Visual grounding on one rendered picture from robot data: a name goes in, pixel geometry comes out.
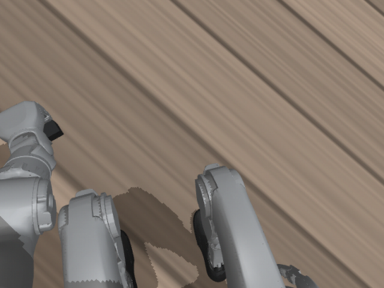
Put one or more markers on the left robot arm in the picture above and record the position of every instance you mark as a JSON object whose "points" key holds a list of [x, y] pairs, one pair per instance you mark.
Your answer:
{"points": [[27, 205]]}

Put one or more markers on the left robot foot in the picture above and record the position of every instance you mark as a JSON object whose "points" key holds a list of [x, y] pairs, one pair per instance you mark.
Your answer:
{"points": [[129, 259]]}

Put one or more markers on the left robot hand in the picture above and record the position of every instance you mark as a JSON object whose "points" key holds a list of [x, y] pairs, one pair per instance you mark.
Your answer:
{"points": [[27, 114]]}

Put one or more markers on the right robot hand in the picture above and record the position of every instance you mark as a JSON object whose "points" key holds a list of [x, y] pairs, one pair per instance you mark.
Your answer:
{"points": [[295, 277]]}

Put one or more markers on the small box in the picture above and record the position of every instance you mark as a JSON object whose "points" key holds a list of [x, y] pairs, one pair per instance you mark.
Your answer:
{"points": [[52, 130]]}

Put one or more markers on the right robot foot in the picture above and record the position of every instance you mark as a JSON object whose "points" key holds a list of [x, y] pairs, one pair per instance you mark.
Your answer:
{"points": [[216, 274]]}

